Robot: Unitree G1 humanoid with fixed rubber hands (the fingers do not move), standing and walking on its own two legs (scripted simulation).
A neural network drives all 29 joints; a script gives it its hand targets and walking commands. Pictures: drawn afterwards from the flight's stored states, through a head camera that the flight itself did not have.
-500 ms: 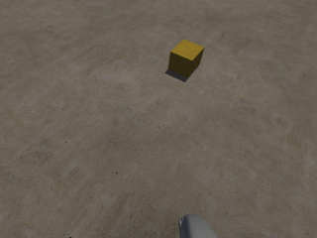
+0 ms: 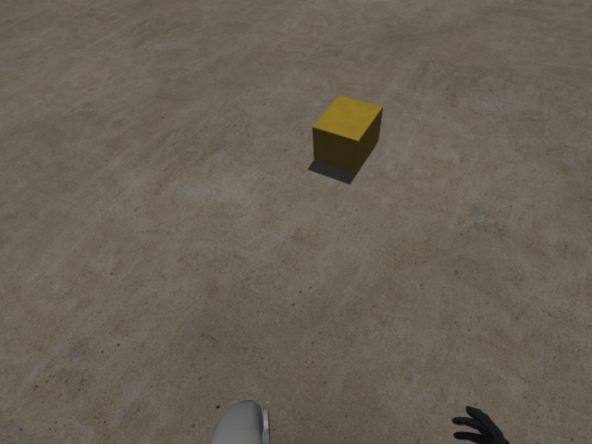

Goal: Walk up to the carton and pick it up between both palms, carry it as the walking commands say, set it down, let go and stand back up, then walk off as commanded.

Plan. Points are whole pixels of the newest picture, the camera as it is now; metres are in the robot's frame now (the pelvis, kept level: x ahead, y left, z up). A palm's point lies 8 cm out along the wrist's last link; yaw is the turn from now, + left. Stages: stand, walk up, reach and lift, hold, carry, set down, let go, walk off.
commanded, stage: walk up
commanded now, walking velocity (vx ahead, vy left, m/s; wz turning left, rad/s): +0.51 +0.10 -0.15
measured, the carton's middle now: (347, 134) +1.52 -0.16 -0.68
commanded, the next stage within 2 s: none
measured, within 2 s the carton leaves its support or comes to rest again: neither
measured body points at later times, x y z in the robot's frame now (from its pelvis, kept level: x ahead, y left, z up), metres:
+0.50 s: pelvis +0.26 +0.05 +0.00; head +0.29 +0.09 +0.45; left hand +0.32 +0.30 -0.17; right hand +0.23 -0.22 -0.12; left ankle +0.26 +0.15 -0.75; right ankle +0.26 -0.13 -0.65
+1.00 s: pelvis +0.50 -0.06 +0.00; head +0.52 -0.08 +0.44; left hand +0.51 +0.20 -0.14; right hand +0.56 -0.31 -0.16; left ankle +0.50 +0.09 -0.66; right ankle +0.50 -0.16 -0.75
